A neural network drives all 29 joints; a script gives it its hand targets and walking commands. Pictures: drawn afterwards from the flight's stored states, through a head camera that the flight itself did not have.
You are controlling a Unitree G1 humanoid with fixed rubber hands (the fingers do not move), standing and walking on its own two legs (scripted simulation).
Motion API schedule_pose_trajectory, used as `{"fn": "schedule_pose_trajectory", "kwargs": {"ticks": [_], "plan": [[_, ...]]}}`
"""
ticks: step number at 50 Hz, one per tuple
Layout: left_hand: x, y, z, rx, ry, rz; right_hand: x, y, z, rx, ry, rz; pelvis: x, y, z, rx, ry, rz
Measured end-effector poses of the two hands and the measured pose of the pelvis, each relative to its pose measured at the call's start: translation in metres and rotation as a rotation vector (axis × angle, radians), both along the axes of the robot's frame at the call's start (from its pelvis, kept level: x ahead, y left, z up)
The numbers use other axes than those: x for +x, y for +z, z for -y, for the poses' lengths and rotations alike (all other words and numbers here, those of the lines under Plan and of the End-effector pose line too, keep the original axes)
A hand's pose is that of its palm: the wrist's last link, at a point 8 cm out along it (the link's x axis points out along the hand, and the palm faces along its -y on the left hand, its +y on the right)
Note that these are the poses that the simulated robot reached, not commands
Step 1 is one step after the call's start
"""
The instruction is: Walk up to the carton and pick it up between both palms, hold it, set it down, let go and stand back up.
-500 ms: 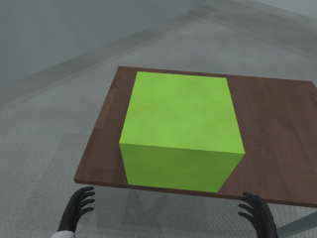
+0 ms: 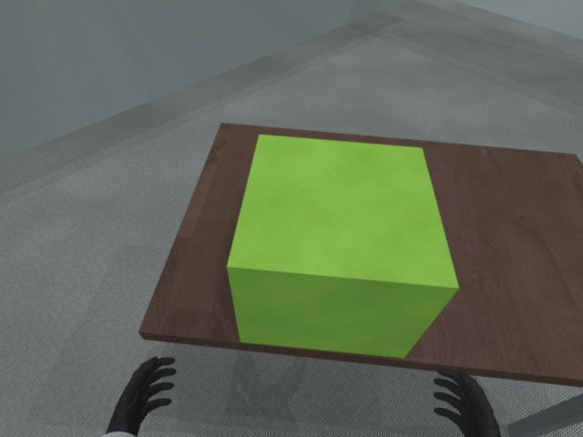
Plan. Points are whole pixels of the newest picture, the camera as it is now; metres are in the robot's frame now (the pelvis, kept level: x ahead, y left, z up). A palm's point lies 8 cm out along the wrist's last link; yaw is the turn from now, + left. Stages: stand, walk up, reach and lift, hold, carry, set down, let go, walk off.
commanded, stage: set down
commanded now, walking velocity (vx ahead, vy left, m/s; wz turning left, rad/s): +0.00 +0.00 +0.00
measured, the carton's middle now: (330, 245) +0.43 -0.04 -0.03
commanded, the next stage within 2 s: let go in 0.30 s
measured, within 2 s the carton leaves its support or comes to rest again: neither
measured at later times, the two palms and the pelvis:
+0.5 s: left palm (132, 421) +0.14 +0.23 -0.07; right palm out of the picture +0.15 -0.24 -0.08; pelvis +0.00 -0.01 +0.00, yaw +0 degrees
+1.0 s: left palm out of the picture +0.12 +0.29 -0.09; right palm out of the picture +0.12 -0.30 -0.08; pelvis -0.01 +0.00 -0.01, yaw +1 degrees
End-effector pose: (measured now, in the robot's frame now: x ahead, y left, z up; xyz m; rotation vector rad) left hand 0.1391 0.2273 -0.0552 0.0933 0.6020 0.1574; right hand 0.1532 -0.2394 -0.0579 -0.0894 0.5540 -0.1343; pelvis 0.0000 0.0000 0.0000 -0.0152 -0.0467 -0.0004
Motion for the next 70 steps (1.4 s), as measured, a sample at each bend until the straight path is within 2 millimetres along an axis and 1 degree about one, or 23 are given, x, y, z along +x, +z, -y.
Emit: {"fn": "schedule_pose_trajectory", "kwargs": {"ticks": [5,11,13,18,26,33,38,40,42,48,51,53,57,62,66,70], "plan": [[0.0,-0.001,-0.001,0.006,0.0,-0.037,-0.003,-0.003,-0.001,-0.005,0.001,-0.03,-0.004,0.0,0.0,0.002,-0.004,0.005],[0.001,-0.012,-0.001,0.01,-0.011,-0.119,-0.004,-0.007,0.0,-0.029,0.006,-0.086,-0.009,0.0,0.002,0.007,-0.008,0.004],[0.003,-0.013,-0.001,0.011,-0.009,-0.124,-0.003,-0.007,0.0,-0.028,0.007,-0.093,-0.01,0.0,0.003,0.008,-0.009,0.0],[0.008,-0.012,-0.001,0.018,-0.009,-0.122,0.0,-0.009,-0.001,-0.034,0.028,-0.103,-0.008,0.0,0.004,0.005,-0.005,0.002],[0.004,-0.02,-0.003,0.029,-0.01,-0.196,-0.004,-0.02,-0.004,-0.041,0.042,-0.156,-0.003,0.0,0.006,0.003,-0.001,0.005],[0.004,-0.026,-0.005,0.032,-0.018,-0.227,-0.005,-0.022,-0.007,-0.055,0.045,-0.172,0.0,-0.001,0.006,0.0,0.002,0.002],[0.007,-0.027,-0.002,0.033,-0.037,-0.228,-0.006,-0.024,-0.007,-0.064,0.052,-0.177,0.0,-0.001,0.004,-0.002,0.0,0.003],[0.007,-0.028,-0.002,0.049,-0.056,-0.229,-0.008,-0.025,-0.005,-0.086,0.064,-0.196,0.0,-0.002,0.002,0.0,0.001,-0.003],[0.005,-0.032,-0.011,0.078,-0.061,-0.233,-0.012,-0.029,0.004,-0.137,0.076,-0.26,-0.001,-0.003,0.002,0.005,0.006,-0.012],[-0.013,-0.036,-0.052,0.168,-0.028,-0.277,-0.029,-0.024,0.048,-0.266,0.03,-0.359,-0.005,-0.006,0.0,0.015,0.019,-0.005],[-0.027,-0.038,-0.068,0.196,-0.016,-0.32,-0.039,-0.021,0.063,-0.303,0.021,-0.395,-0.008,-0.005,-0.002,0.016,0.022,-0.005],[-0.037,-0.039,-0.076,0.208,-0.011,-0.352,-0.046,-0.021,0.069,-0.315,0.018,-0.421,-0.011,-0.005,-0.003,0.016,0.022,-0.006],[-0.06,-0.045,-0.085,0.217,-0.006,-0.429,-0.06,-0.025,0.072,-0.312,0.018,-0.47,-0.015,-0.003,-0.004,0.014,0.023,-0.004],[-0.085,-0.052,-0.091,0.217,0.009,-0.505,-0.074,-0.032,0.067,-0.297,0.028,-0.524,-0.02,-0.002,-0.005,0.014,0.026,0.001],[-0.099,-0.056,-0.091,0.207,0.017,-0.543,-0.08,-0.037,0.06,-0.284,0.039,-0.55,-0.024,-0.001,-0.007,0.015,0.025,0.006],[-0.107,-0.057,-0.092,0.2,0.02,-0.566,-0.082,-0.04,0.056,-0.275,0.042,-0.557,-0.027,-0.001,-0.008,0.016,0.024,0.008]]}}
